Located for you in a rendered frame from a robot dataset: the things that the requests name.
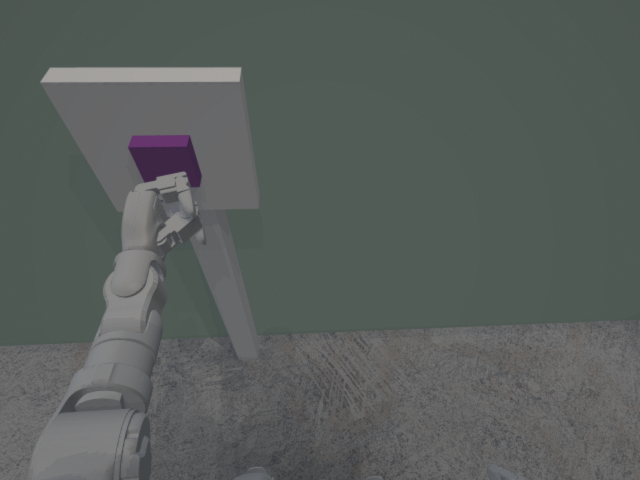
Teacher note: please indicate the robot left forearm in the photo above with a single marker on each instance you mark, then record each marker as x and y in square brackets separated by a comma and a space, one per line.
[118, 369]

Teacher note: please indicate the panel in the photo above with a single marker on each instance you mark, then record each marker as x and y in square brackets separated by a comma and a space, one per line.
[104, 107]

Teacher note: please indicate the robot left hand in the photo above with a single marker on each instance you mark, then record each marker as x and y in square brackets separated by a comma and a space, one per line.
[147, 226]

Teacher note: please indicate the button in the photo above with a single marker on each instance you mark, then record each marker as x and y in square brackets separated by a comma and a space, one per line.
[159, 155]

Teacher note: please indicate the robot left shin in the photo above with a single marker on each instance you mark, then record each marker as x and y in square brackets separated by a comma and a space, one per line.
[257, 470]

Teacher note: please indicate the robot left upper arm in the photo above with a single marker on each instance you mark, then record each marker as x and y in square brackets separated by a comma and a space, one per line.
[95, 445]

